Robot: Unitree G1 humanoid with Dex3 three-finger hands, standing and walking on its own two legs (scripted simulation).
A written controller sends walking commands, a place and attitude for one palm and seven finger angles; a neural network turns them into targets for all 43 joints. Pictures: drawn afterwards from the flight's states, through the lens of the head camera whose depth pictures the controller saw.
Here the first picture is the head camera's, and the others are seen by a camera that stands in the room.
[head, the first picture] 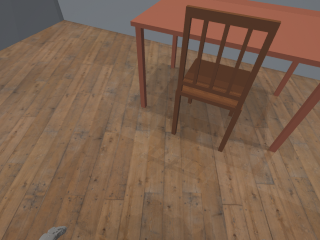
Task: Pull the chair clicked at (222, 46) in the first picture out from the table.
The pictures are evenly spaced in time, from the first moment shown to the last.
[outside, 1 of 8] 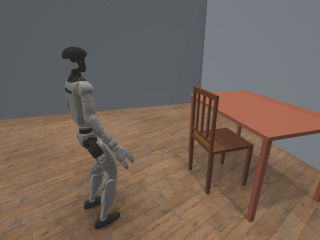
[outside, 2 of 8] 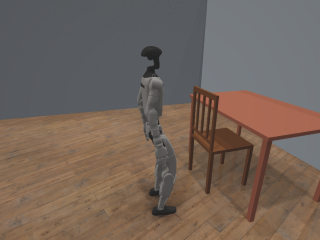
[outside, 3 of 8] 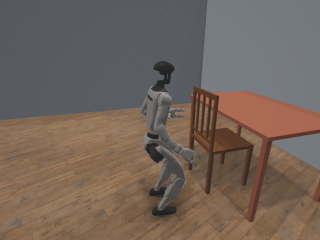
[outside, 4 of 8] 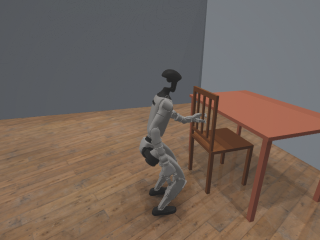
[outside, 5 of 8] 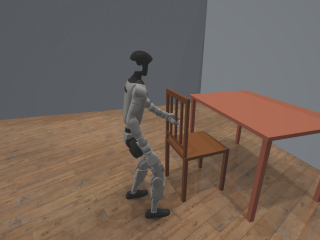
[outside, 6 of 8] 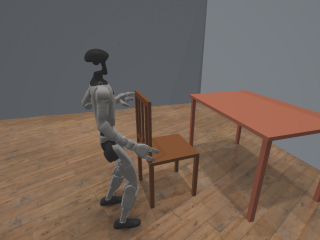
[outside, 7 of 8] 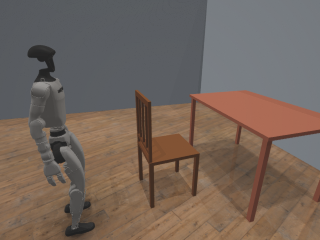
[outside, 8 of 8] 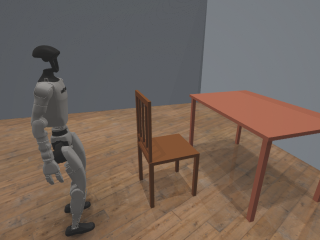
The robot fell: no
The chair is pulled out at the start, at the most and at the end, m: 0.00 0.56 0.55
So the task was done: yes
